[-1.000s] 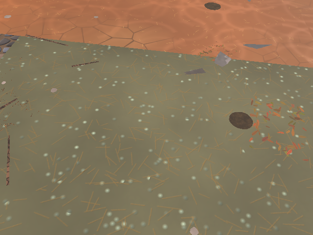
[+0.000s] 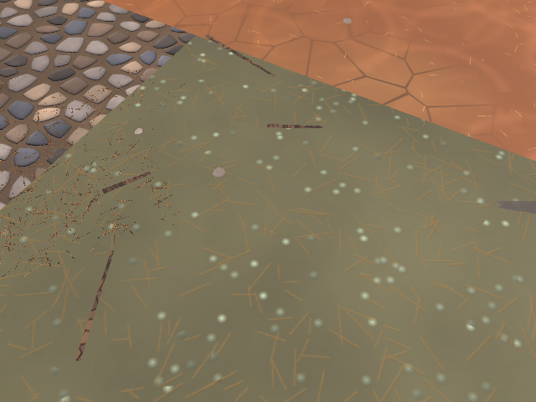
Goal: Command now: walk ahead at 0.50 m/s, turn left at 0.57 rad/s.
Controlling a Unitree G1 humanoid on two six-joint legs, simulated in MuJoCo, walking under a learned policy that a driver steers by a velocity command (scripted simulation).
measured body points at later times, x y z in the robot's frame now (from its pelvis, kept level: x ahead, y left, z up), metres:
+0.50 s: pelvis +0.29 -0.06 +0.00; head +0.31 -0.06 +0.45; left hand +0.30 +0.24 -0.11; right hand +0.48 -0.29 -0.11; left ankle +0.23 +0.08 -0.65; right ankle +0.33 -0.15 -0.74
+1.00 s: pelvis +0.52 +0.10 +0.00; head +0.55 +0.14 +0.45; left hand +0.48 +0.41 -0.11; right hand +0.79 -0.05 -0.09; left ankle +0.52 +0.18 -0.74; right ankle +0.59 -0.06 -0.65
